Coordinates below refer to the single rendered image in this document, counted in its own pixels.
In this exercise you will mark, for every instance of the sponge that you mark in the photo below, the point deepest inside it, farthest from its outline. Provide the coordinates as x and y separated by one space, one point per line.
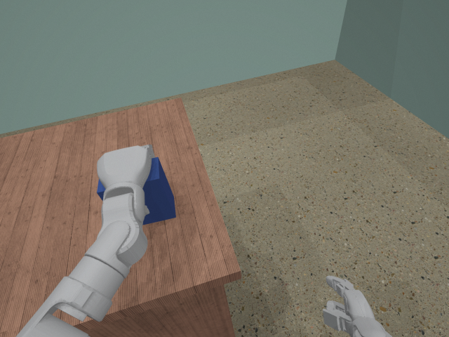
159 198

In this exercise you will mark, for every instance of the left robot forearm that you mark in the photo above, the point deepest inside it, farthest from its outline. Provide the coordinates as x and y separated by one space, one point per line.
121 242

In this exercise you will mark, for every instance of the right robot forearm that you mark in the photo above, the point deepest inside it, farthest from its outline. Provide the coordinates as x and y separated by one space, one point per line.
367 327

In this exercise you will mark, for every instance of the table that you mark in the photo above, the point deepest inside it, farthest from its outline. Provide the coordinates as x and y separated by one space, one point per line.
50 215

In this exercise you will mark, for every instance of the robot left hand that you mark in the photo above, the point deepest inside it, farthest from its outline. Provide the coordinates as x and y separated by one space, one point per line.
126 165

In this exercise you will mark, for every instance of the robot right hand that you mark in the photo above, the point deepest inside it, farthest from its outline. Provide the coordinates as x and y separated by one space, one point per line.
339 316

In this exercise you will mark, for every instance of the left robot upper arm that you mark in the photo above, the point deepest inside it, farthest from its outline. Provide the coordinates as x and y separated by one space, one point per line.
51 326

